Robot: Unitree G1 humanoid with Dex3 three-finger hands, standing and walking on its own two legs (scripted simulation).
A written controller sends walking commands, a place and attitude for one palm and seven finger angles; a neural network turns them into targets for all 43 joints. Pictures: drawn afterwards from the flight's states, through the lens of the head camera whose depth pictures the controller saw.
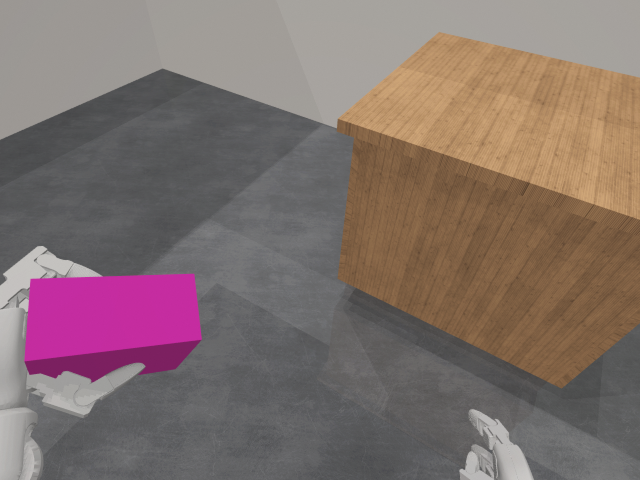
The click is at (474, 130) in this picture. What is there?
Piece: table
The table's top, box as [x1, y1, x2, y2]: [337, 32, 639, 236]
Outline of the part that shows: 338,118 337,131 639,236 639,77 438,32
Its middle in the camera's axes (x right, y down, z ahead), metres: +0.61 -0.35 +1.07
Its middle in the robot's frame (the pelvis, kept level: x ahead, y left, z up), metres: +1.07 -0.54 -0.03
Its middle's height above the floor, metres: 0.74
